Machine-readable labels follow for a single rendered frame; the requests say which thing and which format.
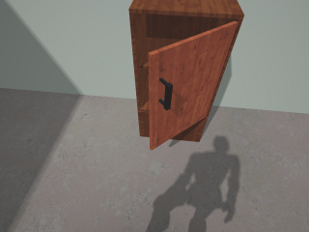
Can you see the cupboard door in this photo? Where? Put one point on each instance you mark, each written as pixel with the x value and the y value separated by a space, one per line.
pixel 193 66

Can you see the handle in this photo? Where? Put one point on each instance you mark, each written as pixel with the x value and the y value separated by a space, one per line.
pixel 167 94

